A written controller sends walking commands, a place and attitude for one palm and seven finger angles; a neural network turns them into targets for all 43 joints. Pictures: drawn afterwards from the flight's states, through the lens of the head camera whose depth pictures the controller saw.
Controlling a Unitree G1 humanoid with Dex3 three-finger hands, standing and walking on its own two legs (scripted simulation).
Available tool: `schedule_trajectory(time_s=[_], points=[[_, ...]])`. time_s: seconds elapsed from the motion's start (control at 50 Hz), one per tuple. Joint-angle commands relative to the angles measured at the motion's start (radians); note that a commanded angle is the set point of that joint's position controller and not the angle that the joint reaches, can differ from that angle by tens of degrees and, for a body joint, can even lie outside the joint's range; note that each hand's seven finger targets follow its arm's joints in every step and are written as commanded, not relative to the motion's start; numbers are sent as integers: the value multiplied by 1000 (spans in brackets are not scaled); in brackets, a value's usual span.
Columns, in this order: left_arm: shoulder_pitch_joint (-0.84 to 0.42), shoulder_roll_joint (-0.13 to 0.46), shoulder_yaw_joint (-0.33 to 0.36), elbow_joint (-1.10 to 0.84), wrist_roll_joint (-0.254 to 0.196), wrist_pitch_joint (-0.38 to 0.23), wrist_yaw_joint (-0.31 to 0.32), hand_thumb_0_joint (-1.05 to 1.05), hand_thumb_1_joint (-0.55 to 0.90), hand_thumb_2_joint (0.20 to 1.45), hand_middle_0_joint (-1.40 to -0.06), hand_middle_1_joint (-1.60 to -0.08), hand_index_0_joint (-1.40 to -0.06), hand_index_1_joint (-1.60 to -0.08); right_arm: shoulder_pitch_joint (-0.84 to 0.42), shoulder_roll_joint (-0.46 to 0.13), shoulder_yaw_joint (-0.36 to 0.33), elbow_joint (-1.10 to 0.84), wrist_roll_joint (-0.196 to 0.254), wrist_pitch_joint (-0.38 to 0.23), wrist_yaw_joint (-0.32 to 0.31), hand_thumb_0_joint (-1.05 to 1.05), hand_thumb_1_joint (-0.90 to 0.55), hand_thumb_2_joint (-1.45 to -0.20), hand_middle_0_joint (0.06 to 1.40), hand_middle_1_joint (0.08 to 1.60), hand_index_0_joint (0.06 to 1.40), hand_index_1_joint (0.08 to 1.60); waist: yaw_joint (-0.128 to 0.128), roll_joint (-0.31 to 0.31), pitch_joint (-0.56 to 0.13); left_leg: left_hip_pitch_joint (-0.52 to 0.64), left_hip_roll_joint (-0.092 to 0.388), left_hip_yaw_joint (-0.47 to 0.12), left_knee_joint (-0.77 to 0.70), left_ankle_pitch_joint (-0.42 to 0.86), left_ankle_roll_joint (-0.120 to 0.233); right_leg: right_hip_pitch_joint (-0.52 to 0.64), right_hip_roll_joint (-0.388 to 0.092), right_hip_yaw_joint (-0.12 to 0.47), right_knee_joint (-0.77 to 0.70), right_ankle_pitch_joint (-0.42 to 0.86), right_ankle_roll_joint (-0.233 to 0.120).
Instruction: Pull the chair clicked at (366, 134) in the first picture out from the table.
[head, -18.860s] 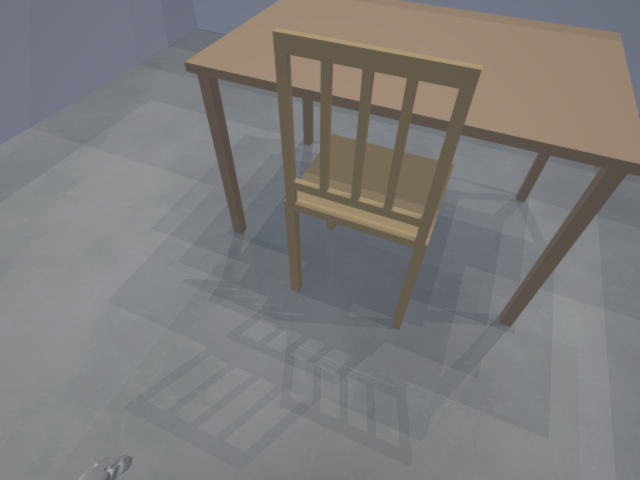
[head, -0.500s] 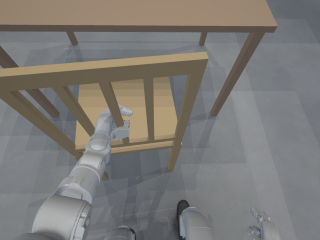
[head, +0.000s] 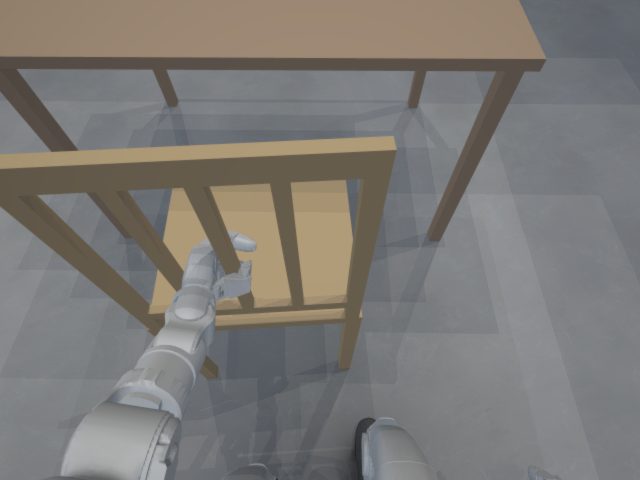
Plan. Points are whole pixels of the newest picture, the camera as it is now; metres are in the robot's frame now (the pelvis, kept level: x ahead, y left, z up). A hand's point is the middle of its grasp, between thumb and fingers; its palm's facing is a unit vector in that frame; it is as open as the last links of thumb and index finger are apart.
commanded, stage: step backward, pulling the chair out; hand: left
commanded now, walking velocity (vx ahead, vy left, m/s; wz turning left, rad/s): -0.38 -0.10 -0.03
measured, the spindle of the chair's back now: (228, 258) +0.40 +0.14 -0.03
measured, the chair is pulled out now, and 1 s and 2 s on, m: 0.31 0.41 0.50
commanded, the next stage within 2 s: stop walking, hand still on the chair in 1.92 s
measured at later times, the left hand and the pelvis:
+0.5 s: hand (242, 325) +0.31 +0.11 -0.05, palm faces -0.03 -0.98 -0.21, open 5.4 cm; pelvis -0.07 +0.00 +0.00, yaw -1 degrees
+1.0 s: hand (237, 346) +0.28 +0.11 -0.05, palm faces +0.01 -0.97 -0.23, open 5.5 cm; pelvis -0.09 -0.01 +0.00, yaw -2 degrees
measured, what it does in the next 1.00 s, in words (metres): steps on the spot: right foot, then left foot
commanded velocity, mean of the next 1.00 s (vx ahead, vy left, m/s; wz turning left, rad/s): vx -0.38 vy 0.00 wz -0.01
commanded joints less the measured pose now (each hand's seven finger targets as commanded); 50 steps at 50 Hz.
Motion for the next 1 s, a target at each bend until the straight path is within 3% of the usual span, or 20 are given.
schedule_trajectory(time_s=[0.0,0.02,0.04,0.06,0.1,0.14,0.18,0.24,0.28,0.32,0.36,0.44,0.54,0.6,0.66,0.76,0.82,0.88,0.92,0.98], points=[[-403,121,13,-229,29,-83,4,0,900,900,-500,-1450,-500,-1450,49,-100,-43,-74,-10,-26,14,0,-900,-900,200,300,200,300,33,188,-392,115,270,-162,-75,692,87,297,9,28,3,60,-23],[-397,131,21,-203,23,-76,6,0,900,900,-500,-1450,-500,-1450,73,-106,-50,-63,-3,-31,15,0,-900,-900,200,300,200,300,22,62,-428,156,245,-144,5,753,52,344,1,36,-76,285,-32],[-401,121,4,-191,27,-84,5,0,900,900,-500,-1450,-500,-1450,91,-113,-54,-50,-2,-31,20,0,-900,-900,200,300,200,300,10,49,-461,137,199,-96,75,710,9,401,-57,84,-137,551,-55],[-401,116,-12,-163,30,-91,1,0,900,900,-500,-1450,-500,-1450,104,-111,-51,-32,-6,-29,20,0,-900,-900,200,300,200,300,2,-5,-470,77,147,-79,117,551,-23,467,-126,134,-148,703,-90],[-363,207,52,-137,29,-90,8,0,900,900,-500,-1450,-500,-1450,67,-119,-59,-33,3,-35,11,0,-900,-900,200,300,200,300,21,-116,-553,-71,58,-90,196,-54,-45,614,-265,274,-170,963,-164],[-335,209,42,-121,24,-60,3,0,900,900,-500,-1450,-500,-1450,29,-106,-44,-42,11,-34,11,0,-900,-900,200,300,200,300,45,-65,-521,-101,70,-137,195,-180,-31,566,-305,273,-187,805,-157],[-362,205,37,-158,24,-57,3,0,900,900,-500,-1450,-500,-1450,25,-98,-26,-31,4,-37,6,0,-900,-900,200,300,200,300,31,-39,-540,-40,64,-110,68,-121,-29,525,-268,211,-202,636,-110],[-340,198,29,-171,10,-45,11,0,900,900,-500,-1450,-500,-1450,39,-117,-27,-22,3,-29,-10,0,-900,-900,200,300,200,300,10,-25,-576,111,93,-74,-173,217,-10,475,-171,113,-154,479,-38],[-359,162,9,-204,5,-51,7,0,900,900,-500,-1450,-500,-1450,20,-129,-42,-64,7,-20,-14,0,-900,-900,200,300,200,300,18,29,-557,122,170,-120,-135,427,28,424,-62,65,-126,366,10],[-374,167,5,-246,5,-67,1,0,900,900,-500,-1450,-500,-1450,2,-108,-37,-85,4,-18,-6,0,-900,-900,200,300,200,300,27,101,-514,43,188,-94,-187,228,44,417,-52,70,-123,86,11],[-357,150,3,-242,19,-74,6,0,900,900,-500,-1450,-500,-1450,-21,-100,-32,-108,0,-20,-6,0,-900,-900,200,300,200,300,37,156,-461,-52,201,-96,-206,174,48,409,-19,47,-58,9,8],[-342,184,24,-239,26,-86,14,0,900,900,-500,-1450,-500,-1450,4,-99,-41,-110,2,-30,-6,0,-900,-900,200,300,200,300,40,58,-449,-70,160,-51,-129,54,27,349,-55,106,-109,-22,-11],[-301,220,39,-189,26,-105,22,0,900,900,-500,-1450,-500,-1450,58,-89,-37,-78,7,-53,-3,0,-900,-900,200,300,200,300,30,-132,-416,53,59,-9,-14,-143,12,145,-123,202,-370,-311,-28],[-279,201,35,-154,36,-117,22,0,900,900,-500,-1450,-500,-1450,59,-84,-24,-69,4,-57,-2,0,-900,-900,200,300,200,300,22,-80,-424,73,74,-28,-65,-94,21,140,-101,158,-344,-275,-10],[-280,186,30,-177,36,-124,23,0,900,900,-500,-1450,-500,-1450,29,-94,-17,-86,5,-56,-11,0,-900,-900,200,300,200,300,34,78,-416,-27,176,-96,-192,-39,51,217,-12,71,-132,-172,15],[-317,183,21,-225,33,-118,23,0,900,900,-500,-1450,-500,-1450,12,-87,-23,-100,8,-56,-12,0,-900,-900,200,300,200,300,37,137,-387,-140,226,-95,-186,43,74,320,1,65,8,-53,0],[-288,231,48,-217,34,-103,24,0,900,900,-500,-1450,-500,-1450,19,-91,-34,-91,6,-50,-14,0,-900,-900,200,300,200,300,43,47,-381,-161,161,-50,-90,-46,45,318,-58,142,-82,-67,-26],[-254,243,34,-176,38,-88,28,0,900,900,-500,-1450,-500,-1450,65,-77,-34,-71,4,-48,4,0,-900,-900,200,300,200,300,43,-155,-374,-8,-1,12,181,-228,0,97,-216,318,-455,-479,-75],[-221,255,55,-117,35,-65,34,0,900,900,-500,-1450,-500,-1450,65,-91,-42,-54,1,-40,14,0,-900,-900,200,300,200,300,55,-225,-395,-10,-31,-18,426,-230,-10,117,-291,381,-552,-503,-124],[-278,228,64,-128,40,-79,20,0,900,900,-500,-1450,-500,-1450,60,-70,-3,-45,-1,-46,25,0,-900,-900,200,300,200,300,31,-176,-461,52,-2,-25,264,-193,-11,221,-225,189,-426,-192,-93]])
